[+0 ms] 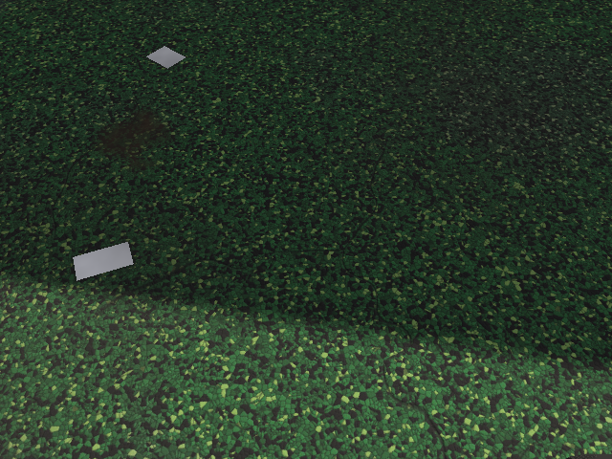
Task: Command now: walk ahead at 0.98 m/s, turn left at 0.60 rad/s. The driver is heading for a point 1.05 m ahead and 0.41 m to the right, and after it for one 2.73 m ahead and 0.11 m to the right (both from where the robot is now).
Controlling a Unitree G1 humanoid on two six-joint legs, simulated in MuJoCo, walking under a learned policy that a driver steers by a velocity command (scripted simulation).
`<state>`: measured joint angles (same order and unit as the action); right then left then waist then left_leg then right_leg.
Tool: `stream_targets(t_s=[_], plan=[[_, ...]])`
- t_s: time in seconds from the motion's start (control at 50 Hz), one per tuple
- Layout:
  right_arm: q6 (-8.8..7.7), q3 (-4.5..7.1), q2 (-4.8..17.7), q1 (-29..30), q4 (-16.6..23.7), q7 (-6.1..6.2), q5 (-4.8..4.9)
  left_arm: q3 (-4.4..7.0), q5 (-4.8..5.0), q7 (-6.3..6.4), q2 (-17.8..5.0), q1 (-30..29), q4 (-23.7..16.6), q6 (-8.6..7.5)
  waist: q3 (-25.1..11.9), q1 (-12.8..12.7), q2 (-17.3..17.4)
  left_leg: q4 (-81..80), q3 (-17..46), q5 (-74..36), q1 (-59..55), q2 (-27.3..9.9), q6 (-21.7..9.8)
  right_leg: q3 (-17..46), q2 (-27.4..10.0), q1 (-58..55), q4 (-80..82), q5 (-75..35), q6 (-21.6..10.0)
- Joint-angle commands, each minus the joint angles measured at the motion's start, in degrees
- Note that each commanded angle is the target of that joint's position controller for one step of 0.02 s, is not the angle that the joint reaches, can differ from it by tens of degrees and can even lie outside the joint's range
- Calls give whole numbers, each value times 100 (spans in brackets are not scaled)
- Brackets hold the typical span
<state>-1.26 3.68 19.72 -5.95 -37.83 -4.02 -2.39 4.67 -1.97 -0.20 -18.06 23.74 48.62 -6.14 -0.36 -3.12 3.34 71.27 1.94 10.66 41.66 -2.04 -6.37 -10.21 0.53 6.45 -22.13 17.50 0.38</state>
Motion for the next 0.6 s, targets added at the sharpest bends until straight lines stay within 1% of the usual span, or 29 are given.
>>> stream_targets(t_s=[0.02,0.04,0.08,0.1,0.12,0.14,0.16,0.18,0.2,0.22,0.24,0.26,0.28,0.3,0.32,0.34,0.36,0.38,0.4,0.42,0.44,0.46,0.48,0.5,0.52,0.54,0.56,0.58,0.6], plan=[[-31,-200,-189,171,509,-88,8,-107,6,-78,-148,-416,-262,-238,693,532,-615,-798,509,-785,449,-221,24,896,-1453,479,1767,-1048,-673],[-56,-234,-162,399,563,-121,1,-108,25,-84,-206,-362,-224,-249,777,500,-504,-1446,193,-1063,122,-168,6,527,-1307,595,1943,-1333,-637],[-113,-309,-224,981,665,-205,-8,-107,79,-80,-356,-58,-68,-247,1006,305,-314,-2428,-446,-1382,-666,-10,-117,138,-1278,747,2402,-1989,-654],[-147,-337,-249,1192,698,-214,-5,-101,94,-73,-479,200,39,-217,1049,209,-286,-2778,-617,-1304,-876,80,-192,89,-1330,492,2432,-2556,-706],[-174,-346,-224,1268,701,-185,-13,-98,108,-60,-624,394,154,-170,1013,199,-376,-3066,-804,-1093,-1032,187,-258,73,-1362,55,2222,-3653,-763],[-192,-332,-159,1169,652,-125,-50,-88,115,-34,-814,513,260,-118,820,325,-563,-3241,-976,-778,-1322,346,-321,117,-1417,-425,1760,-5277,-804],[-211,-284,-37,815,540,-45,-90,-70,106,6,-1026,564,327,-58,454,558,-802,-3337,-1004,-328,-1809,552,-358,149,-1497,-792,959,-6685,-794],[-231,-180,188,-84,278,50,-105,-49,83,55,-1213,506,358,14,-140,1036,-1013,-3480,-815,99,-2846,681,-406,230,-1572,-791,-278,-7312,-754],[-263,-52,444,-1301,-112,154,-121,-51,134,80,-1241,349,325,72,-752,1656,-985,-4009,-556,-112,-4392,560,-449,239,-1376,-165,-1871,-6673,-705],[-266,117,1005,-2060,-351,300,-235,-171,91,26,-651,454,132,71,-1533,1635,-423,-3804,881,1383,-6029,-734,-406,446,-913,1285,-3985,-3186,-719],[-311,209,1355,-1935,-233,339,-248,-315,376,-62,129,1025,-159,34,-2618,939,930,-4598,3816,2463,-7330,-2449,-660,1085,-175,3114,-6083,861,-605],[-293,228,1104,-1886,-274,347,-129,-165,357,7,-480,222,-272,41,-2275,1255,114,-5279,3796,2317,-6536,-2286,-514,1443,-277,3540,-6330,253,-721],[-356,123,723,-1537,-440,346,-97,-158,342,-14,-407,-200,-361,38,-1056,989,-81,-5349,2759,1666,-5526,-1974,-438,1422,-501,3728,-5983,-257,-719],[-410,79,442,-1313,-539,323,-78,-205,313,-56,-196,-188,-290,60,-437,735,-196,-5568,2089,971,-4638,-1761,-336,1387,-703,3534,-5599,-424,-684],[-457,36,266,-1133,-582,330,-37,-208,239,-106,-88,-96,-199,151,-222,496,-54,-5737,1494,660,-4095,-1527,-205,1434,-836,3267,-5384,-478,-642],[-499,-17,74,-1128,-646,339,11,-210,156,-160,27,110,-83,276,-78,322,40,-5909,1063,492,-3662,-1412,-105,1420,-895,2993,-5297,-504,-593],[-543,-62,-116,-1109,-739,328,79,-186,129,-204,98,66,-45,386,71,230,-28,-6066,660,304,-3526,-1214,33,1409,-937,3006,-5241,-549,-587],[-608,-58,-84,-1141,-803,318,147,-184,115,-241,184,-77,-165,467,191,133,131,-6186,396,-36,-3477,-1311,41,1359,-978,3207,-5165,-611,-556],[-651,-63,-146,-1190,-885,306,190,-182,92,-263,200,-430,-272,519,403,148,65,-6300,30,-487,-3468,-1240,115,1302,-1041,3486,-5110,-812,-527],[-685,-80,-214,-1234,-949,304,196,-196,82,-287,245,-777,-406,540,577,158,76,-6408,-390,-823,-3358,-1105,184,1178,-1013,3624,-4920,-1106,-505],[-706,-96,-270,-1188,-973,300,162,-221,107,-307,278,-1041,-501,541,684,135,66,-6490,-806,-1140,-3242,-887,266,1019,-937,3624,-4612,-1446,-512],[-727,-102,-246,-1204,-998,309,132,-250,136,-329,321,-1207,-585,535,735,111,74,-6488,-1141,-1600,-3233,-801,296,893,-873,3634,-4292,-1798,-545],[-745,-107,-224,-1249,-1035,320,125,-278,136,-356,311,-1405,-679,514,815,92,64,-6446,-1408,-2238,-3269,-742,338,724,-813,3560,-3898,-2081,-609],[-750,-99,-131,-1269,-1064,352,132,-298,134,-393,256,-1626,-778,497,872,81,9,-6518,-1597,-2532,-3338,-741,380,556,-758,3419,-3373,-2281,-691],[-743,-93,-55,-1328,-1104,396,147,-310,115,-427,200,-1844,-833,482,944,112,-137,-6578,-1777,-2858,-3467,-694,435,322,-627,3244,-2880,-2435,-773],[-736,-85,77,-1408,-1129,446,157,-325,103,-457,167,-2002,-886,465,945,131,-201,-6527,-1897,-3593,-3684,-704,497,73,-432,3000,-2436,-2554,-875],[-722,-63,255,-1431,-1122,500,156,-318,102,-474,90,-1956,-882,453,814,36,-126,-6247,-1978,-4791,-3943,-800,539,-103,-200,2626,-2163,-2620,-977],[-665,-24,449,-1535,-1110,564,157,-285,122,-472,-42,-1759,-811,449,566,-74,-20,-5770,-1989,-6011,-4281,-853,605,-297,68,2263,-2074,-2464,-1041],[-576,38,681,-1478,-1056,633,122,-236,144,-447,-204,-1275,-693,466,220,-361,179,-5076,-1943,-7029,-4500,-962,641,-367,289,1729,-2085,-2103,-1105]])
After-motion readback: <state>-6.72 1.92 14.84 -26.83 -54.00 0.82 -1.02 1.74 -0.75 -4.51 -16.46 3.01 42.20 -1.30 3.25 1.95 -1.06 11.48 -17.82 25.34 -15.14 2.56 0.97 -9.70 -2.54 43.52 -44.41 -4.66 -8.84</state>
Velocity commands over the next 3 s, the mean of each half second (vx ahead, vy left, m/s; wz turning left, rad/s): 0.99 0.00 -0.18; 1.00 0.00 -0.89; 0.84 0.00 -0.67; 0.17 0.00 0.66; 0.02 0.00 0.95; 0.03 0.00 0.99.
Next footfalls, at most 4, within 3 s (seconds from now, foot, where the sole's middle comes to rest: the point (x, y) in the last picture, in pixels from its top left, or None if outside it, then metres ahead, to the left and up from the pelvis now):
0.22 left None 0.39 0.12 -0.77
0.66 right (362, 330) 0.81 -0.06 -0.77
1.10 left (377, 197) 1.27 -0.11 -0.77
1.50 right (518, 193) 1.31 -0.53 -0.77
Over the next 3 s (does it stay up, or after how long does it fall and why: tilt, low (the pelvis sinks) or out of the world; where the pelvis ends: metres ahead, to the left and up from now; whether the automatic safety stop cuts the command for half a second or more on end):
stays up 1.38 -0.41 0.00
